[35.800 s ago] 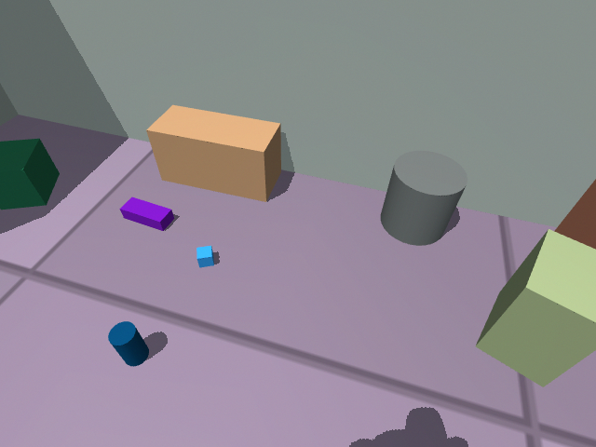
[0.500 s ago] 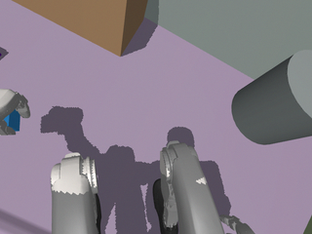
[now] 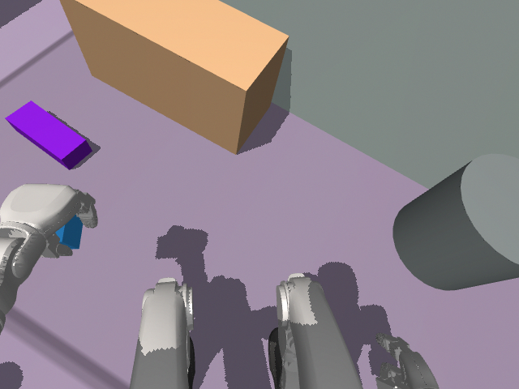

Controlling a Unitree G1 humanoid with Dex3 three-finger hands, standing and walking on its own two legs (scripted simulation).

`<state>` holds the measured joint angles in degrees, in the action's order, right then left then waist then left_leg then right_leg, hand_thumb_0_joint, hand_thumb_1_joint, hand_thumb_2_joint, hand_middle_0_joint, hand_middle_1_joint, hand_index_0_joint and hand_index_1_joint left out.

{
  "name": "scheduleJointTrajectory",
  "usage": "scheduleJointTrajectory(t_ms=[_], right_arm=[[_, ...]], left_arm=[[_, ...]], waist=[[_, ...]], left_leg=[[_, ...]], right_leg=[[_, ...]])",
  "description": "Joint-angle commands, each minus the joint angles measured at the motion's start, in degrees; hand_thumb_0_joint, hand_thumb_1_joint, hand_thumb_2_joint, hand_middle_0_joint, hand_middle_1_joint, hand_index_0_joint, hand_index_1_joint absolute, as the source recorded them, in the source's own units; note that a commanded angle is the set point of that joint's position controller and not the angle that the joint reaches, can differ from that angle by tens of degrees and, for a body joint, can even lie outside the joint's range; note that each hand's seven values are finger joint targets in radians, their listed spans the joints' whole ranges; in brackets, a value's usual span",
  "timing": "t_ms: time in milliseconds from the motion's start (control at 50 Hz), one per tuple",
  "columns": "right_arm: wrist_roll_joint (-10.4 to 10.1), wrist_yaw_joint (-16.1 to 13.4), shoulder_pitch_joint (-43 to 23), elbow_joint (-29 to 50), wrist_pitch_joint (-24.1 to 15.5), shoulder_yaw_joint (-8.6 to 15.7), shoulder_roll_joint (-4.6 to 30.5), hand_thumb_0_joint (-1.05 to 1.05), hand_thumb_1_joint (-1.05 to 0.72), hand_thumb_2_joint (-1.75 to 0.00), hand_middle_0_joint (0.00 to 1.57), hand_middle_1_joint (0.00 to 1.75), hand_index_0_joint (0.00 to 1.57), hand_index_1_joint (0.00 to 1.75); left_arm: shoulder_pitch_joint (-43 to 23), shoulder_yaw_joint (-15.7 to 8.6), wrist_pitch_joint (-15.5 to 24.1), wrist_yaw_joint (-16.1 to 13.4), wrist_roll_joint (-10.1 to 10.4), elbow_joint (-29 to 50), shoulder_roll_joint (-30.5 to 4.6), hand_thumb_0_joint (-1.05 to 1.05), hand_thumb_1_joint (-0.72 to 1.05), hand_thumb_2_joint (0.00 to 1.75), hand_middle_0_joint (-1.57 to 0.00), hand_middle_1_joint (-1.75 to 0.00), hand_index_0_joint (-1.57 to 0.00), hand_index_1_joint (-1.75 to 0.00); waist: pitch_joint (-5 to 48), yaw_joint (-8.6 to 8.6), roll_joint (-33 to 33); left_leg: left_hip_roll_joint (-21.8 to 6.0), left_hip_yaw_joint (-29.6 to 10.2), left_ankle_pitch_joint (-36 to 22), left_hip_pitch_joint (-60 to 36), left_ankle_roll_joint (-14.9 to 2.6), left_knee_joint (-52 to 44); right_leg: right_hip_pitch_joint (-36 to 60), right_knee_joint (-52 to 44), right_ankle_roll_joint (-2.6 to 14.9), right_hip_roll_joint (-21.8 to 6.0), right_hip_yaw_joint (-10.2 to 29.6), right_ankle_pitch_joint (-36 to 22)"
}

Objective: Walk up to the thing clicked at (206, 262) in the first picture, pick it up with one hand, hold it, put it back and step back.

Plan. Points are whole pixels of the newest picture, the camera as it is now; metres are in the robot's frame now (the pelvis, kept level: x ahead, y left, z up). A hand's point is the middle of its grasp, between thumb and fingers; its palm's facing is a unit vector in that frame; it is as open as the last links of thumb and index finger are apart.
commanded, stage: lift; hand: left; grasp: from above
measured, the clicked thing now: (54, 227) +0.40 +0.31 -0.12
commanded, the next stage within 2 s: hold in 0.86 s
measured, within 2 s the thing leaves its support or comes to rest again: neither
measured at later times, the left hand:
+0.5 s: hand (0, 209) +0.34 +0.26 +0.10, palm faces -0.48 -0.04 -0.88, open 6.9 cm
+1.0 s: hand out of the picture +0.36 +0.24 +0.18, palm faces -0.48 -0.04 -0.88, open 6.8 cm
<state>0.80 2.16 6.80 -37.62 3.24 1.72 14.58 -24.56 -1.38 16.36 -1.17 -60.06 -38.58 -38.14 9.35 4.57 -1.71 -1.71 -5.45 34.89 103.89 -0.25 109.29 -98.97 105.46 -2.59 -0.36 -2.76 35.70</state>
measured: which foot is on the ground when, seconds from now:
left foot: down 0.00-1.00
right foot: down 0.00-1.00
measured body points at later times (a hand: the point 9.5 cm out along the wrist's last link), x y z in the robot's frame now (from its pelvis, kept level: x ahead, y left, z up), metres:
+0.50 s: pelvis +0.03 +0.00 +0.17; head +0.10 +0.02 +0.61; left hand +0.36 +0.26 +0.15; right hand +0.14 -0.26 +0.06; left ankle +0.10 +0.12 -0.45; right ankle +0.10 -0.14 -0.45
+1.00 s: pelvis +0.06 +0.00 +0.24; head +0.11 +0.00 +0.69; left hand +0.39 +0.24 +0.23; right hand +0.18 -0.26 +0.12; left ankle +0.09 +0.12 -0.45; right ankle +0.10 -0.14 -0.45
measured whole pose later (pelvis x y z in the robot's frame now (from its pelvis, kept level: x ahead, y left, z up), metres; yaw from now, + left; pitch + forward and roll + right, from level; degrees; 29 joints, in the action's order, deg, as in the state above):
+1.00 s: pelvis +0.06 +0.00 +0.24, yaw +2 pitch +10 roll -1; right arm -1.8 -2.4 14.0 -40.8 0.1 2.5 14.0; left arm -16.4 8.7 11.1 -3.0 -59.7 -44.0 -26.4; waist 4.8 2.3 -1.6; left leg -2.3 1.0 21.3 38.2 0.1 49.8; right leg -36.6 48.0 -1.8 -0.6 1.0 21.1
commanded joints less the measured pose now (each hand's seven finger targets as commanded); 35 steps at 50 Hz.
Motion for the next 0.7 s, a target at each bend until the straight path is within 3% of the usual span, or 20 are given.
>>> scheduleJointTrajectory(t_ms=[0, 80, 160, 180, 260, 300, 320, 380, 400, 420, 440, 540, 560, 620, 660, 680], right_arm=[[-1.06, -2.38, 6.15, 4.06, -1.35, 4.02, 10.84, 0.00, -0.91, -0.90, 0.20, 0.30, 0.20, 0.30], [-1.61, -3.71, 5.40, 3.79, -1.90, 3.37, 10.02, 0.00, -0.91, -0.90, 0.20, 0.30, 0.20, 0.30], [-2.08, -4.70, 5.15, 3.33, -2.80, 2.63, 9.40, 0.00, -0.91, -0.90, 0.20, 0.30, 0.20, 0.30], [-2.12, -4.90, 5.34, 3.36, -3.10, 2.55, 9.17, 0.00, -0.91, -0.90, 0.20, 0.30, 0.20, 0.30], [-2.17, -5.46, 5.60, 2.70, -4.36, 2.39, 8.78, 0.00, -0.91, -0.91, 0.20, 0.30, 0.20, 0.30], [-2.03, -5.58, 5.86, 2.37, -4.89, 2.55, 8.76, 0.00, -0.92, -0.91, 0.20, 0.30, 0.20, 0.30], [-2.06, -5.57, 6.08, 2.30, -5.09, 2.57, 8.43, 0.00, -0.92, -0.91, 0.20, 0.30, 0.20, 0.30], [-2.14, -5.59, 6.63, 2.28, -5.66, 2.79, 8.31, 0.00, -0.92, -0.91, 0.20, 0.30, 0.20, 0.30], [-2.21, -5.56, 6.75, 2.12, -5.76, 2.90, 8.33, 0.00, -0.92, -0.91, 0.20, 0.30, 0.20, 0.30], [-2.08, -5.49, 6.79, 1.91, -5.91, 2.90, 8.22, 0.00, -0.92, -0.91, 0.20, 0.30, 0.20, 0.30], [-2.04, -5.40, 7.11, 1.77, -6.02, 2.91, 7.99, 0.00, -0.92, -0.91, 0.20, 0.30, 0.20, 0.30], [-2.26, -5.04, 8.19, 0.91, -6.34, 3.38, 8.34, 0.00, -0.92, -0.91, 0.20, 0.30, 0.20, 0.30], [-2.27, -4.92, 8.44, 1.07, -6.28, 3.46, 8.27, 0.00, -0.92, -0.91, 0.20, 0.30, 0.20, 0.30], [-2.24, -4.67, 8.55, 0.94, -6.18, 3.75, 8.34, 0.00, -0.92, -0.91, 0.20, 0.30, 0.20, 0.30], [-2.43, -4.58, 8.34, 1.00, -6.08, 3.66, 8.17, 0.00, -0.92, -0.90, 0.20, 0.30, 0.20, 0.30], [-2.60, -4.60, 8.20, 1.45, -5.98, 3.82, 8.42, 0.00, -0.91, -0.90, 0.20, 0.30, 0.20, 0.30]], left_arm=[[-12.40, -5.98, -2.48, -2.42, 2.58, 13.87, -15.13, 0.00, 0.67, 0.61, -1.03, -0.52, -1.04, -0.51], [-10.59, -3.85, -3.90, -1.91, 3.16, 15.49, -12.28, 0.00, 0.70, 0.63, -1.06, -0.51, -1.07, -0.51], [-9.94, -3.27, -4.58, -2.37, 2.64, 11.47, -11.98, 0.00, 0.71, 0.59, -1.06, -0.51, -1.08, -0.50], [-10.10, -2.02, -4.57, -2.36, 2.81, 11.64, -10.46, 0.00, 0.70, 0.59, -1.06, -0.50, -1.07, -0.49], [-8.40, -0.75, -4.10, -2.33, 2.74, 7.75, -8.48, 0.00, 0.69, 0.55, -1.05, -0.47, -1.06, -0.46], [-8.36, -0.31, -3.67, -2.49, 2.54, 7.68, -7.46, 0.00, 0.70, 0.55, -1.06, -0.47, -1.07, -0.46], [-7.95, 1.03, -3.51, -2.52, 2.50, 6.85, -5.83, 0.00, 0.70, 0.56, -1.06, -0.47, -1.07, -0.46], [-8.40, 1.20, -2.83, -3.20, 1.92, 6.68, -5.98, 0.00, 0.67, 0.54, -1.04, -0.47, -1.05, -0.46], [-7.80, -0.45, -2.72, -3.81, 1.58, 6.13, -7.37, 0.00, 0.65, 0.53, -1.03, -0.45, -1.04, -0.44], [-8.72, -0.18, -2.54, -4.28, 1.34, 6.28, -7.21, 0.00, 0.65, 0.53, -1.03, -0.46, -1.04, -0.45], [-10.22, 1.59, -2.44, -4.67, 0.94, 6.56, -5.19, 0.00, 0.66, 0.54, -1.04, -0.46, -1.05, -0.45], [-11.56, 0.80, -3.54, -7.39, -0.64, 4.21, -6.17, 0.00, 0.68, 0.54, -1.05, -0.45, -1.06, -0.45], [-11.50, 2.11, -3.95, -7.46, -0.83, 3.98, -4.62, 0.00, 0.69, 0.56, -1.05, -0.48, -1.06, -0.47], [-11.08, 2.16, -5.17, -8.05, -0.33, 2.75, -3.86, 0.00, 0.70, 0.56, -1.08, -0.44, -1.08, -0.44], [-11.10, 3.68, -5.86, -7.65, -0.42, 2.03, -2.86, 0.00, 0.70, 0.55, -1.07, -0.45, -1.08, -0.44], [-10.17, 3.10, -6.15, -7.46, -0.14, 1.42, -3.32, 0.00, 0.73, 0.55, -1.09, -0.44, -1.10, -0.43]], waist=[[32.34, -0.47, -10.07], [27.58, 0.17, -9.12], [22.15, 0.31, -6.95], [21.72, 0.59, -6.46], [17.69, 0.10, -5.77], [18.04, -0.33, -6.29], [17.69, -0.01, -6.04], [16.97, -0.52, -5.80], [16.75, -1.30, -5.55], [16.71, -1.32, -5.47], [17.16, -0.88, -5.75], [16.97, -1.60, -4.67], [17.14, -1.39, -4.48], [15.31, -2.04, -3.56], [14.03, -1.81, -3.30], [13.56, -2.17, -1.80]], left_leg=[[0.48, 0.99, -3.00, -36.31, -1.04, -24.37], [0.34, 1.17, -0.43, -39.99, -1.00, -30.94], [0.39, 1.08, 1.10, -43.06, -1.01, -36.73], [0.59, 1.64, 0.58, -43.97, -1.03, -37.69], [0.33, 1.35, 0.61, -48.02, -0.76, -43.26], [0.10, 1.24, -0.92, -51.52, -0.46, -45.61], [0.17, 1.50, -2.43, -52.95, -0.33, -46.36], [0.39, 2.04, -4.28, -56.18, -0.23, -49.36], [0.55, 2.34, -5.21, -56.84, -0.21, -50.18], [0.64, 2.56, -5.84, -57.76, -0.16, -50.88], [0.72, 3.01, -7.52, -59.53, -0.11, -51.41], [1.17, 4.44, -14.38, -65.37, 0.06, -54.81], [1.20, 4.54, -16.17, -66.70, 0.11, -55.50], [1.16, 4.29, -17.48, -69.15, 0.29, -58.58], [1.48, 4.93, -17.91, -69.95, 0.17, -59.77], [1.50, 4.96, -17.99, -70.62, 0.03, -60.70]], right_leg=[[20.22, -19.51, 3.40, 1.89, -1.36, -7.05], [26.09, -25.91, 3.30, 2.09, -0.64, -5.45], [31.31, -32.04, 3.34, 2.44, -0.04, -3.77], [33.04, -34.05, 3.40, 2.43, 0.40, -3.82], [37.00, -38.97, 3.44, 2.56, 0.72, -3.84], [39.23, -40.85, 3.47, 2.67, 0.83, -5.29], [40.33, -42.13, 3.50, 2.60, 0.92, -6.31], [44.18, -45.67, 3.54, 2.71, 1.20, -7.29], [45.62, -46.81, 3.51, 2.63, 1.38, -7.76], [46.58, -47.62, 3.51, 2.70, 1.50, -8.04], [47.69, -48.45, 3.55, 2.75, 1.70, -9.50], [53.43, -52.75, 3.55, 2.71, 1.92, -14.97], [54.50, -53.33, 3.56, 2.72, 1.98, -16.62], [57.60, -55.81, 3.33, 2.84, 1.66, -17.72], [58.64, -57.57, 3.33, 2.66, 2.13, -18.46], [59.85, -58.70, 3.27, 2.63, 2.16, -18.49]])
